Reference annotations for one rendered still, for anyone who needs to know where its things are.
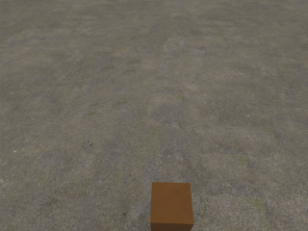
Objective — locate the carton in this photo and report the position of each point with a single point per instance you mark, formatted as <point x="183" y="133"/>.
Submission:
<point x="171" y="207"/>

